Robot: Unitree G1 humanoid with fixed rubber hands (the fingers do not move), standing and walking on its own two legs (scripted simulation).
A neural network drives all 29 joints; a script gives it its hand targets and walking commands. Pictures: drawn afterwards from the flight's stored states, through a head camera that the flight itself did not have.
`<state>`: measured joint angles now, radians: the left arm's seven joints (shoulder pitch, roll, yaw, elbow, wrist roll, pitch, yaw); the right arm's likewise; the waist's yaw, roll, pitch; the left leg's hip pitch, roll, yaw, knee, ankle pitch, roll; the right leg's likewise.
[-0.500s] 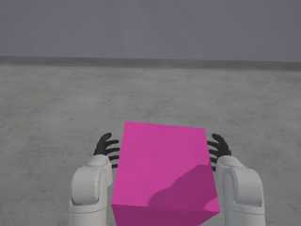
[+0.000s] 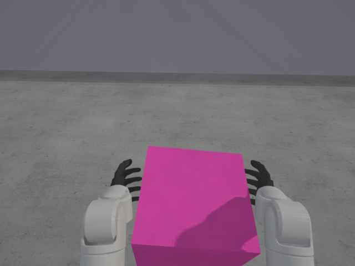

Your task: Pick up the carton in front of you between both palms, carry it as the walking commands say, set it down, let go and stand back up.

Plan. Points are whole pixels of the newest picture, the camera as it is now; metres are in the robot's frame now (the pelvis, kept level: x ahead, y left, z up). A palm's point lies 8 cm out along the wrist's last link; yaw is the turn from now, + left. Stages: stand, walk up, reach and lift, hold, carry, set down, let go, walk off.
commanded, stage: carry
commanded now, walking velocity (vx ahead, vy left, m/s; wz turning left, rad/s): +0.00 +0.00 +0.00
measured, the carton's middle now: (187, 215) +0.26 +0.00 +0.01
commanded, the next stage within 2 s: hold in 0.90 s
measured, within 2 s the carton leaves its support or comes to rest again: neither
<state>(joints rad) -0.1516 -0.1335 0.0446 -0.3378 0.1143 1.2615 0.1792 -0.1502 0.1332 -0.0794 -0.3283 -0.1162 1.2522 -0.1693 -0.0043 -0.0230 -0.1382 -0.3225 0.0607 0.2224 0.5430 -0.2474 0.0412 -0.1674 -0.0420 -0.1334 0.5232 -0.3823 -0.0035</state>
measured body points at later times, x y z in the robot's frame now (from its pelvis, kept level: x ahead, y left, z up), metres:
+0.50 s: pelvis -0.03 +0.00 +0.00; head -0.06 +0.01 +0.45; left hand +0.26 +0.15 +0.05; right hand +0.26 -0.15 +0.05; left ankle +0.03 +0.09 -0.73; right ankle -0.07 -0.10 -0.73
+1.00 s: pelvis -0.03 +0.00 +0.01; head -0.05 +0.01 +0.46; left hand +0.27 +0.14 +0.04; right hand +0.27 -0.16 +0.04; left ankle +0.02 +0.10 -0.73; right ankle -0.07 -0.11 -0.73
